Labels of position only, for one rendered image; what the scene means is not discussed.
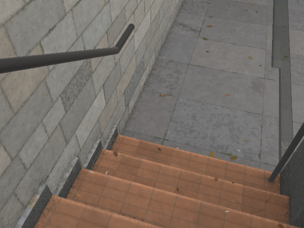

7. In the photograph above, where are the stairs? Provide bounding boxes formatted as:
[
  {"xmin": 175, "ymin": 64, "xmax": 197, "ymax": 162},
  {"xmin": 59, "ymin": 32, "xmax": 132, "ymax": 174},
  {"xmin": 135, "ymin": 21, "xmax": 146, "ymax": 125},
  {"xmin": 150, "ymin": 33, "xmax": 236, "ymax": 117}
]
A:
[{"xmin": 34, "ymin": 134, "xmax": 300, "ymax": 228}]

